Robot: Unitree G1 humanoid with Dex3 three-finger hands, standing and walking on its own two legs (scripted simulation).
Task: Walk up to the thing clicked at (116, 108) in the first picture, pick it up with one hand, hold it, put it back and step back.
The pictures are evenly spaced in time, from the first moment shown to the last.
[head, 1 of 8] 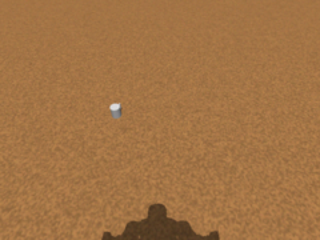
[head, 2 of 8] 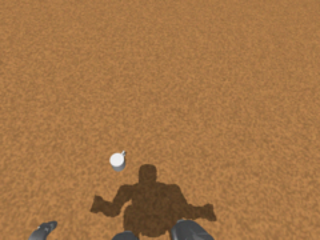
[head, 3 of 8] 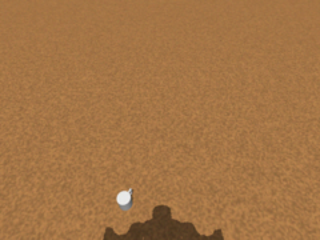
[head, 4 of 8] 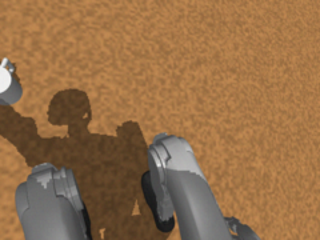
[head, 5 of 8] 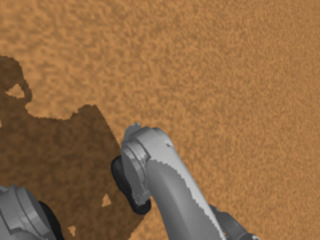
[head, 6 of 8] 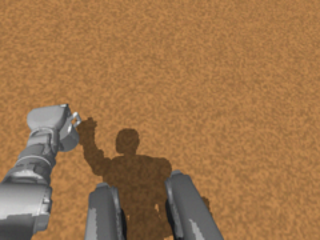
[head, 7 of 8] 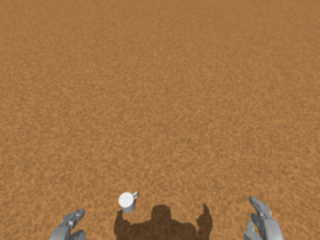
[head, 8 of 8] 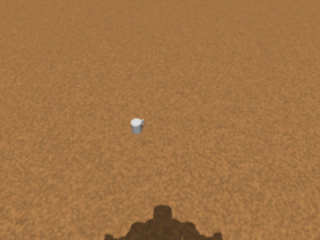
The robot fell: no
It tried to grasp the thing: yes
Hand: left
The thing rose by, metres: 0.63
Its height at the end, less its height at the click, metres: +0.00
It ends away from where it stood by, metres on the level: 0.05
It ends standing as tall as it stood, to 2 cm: yes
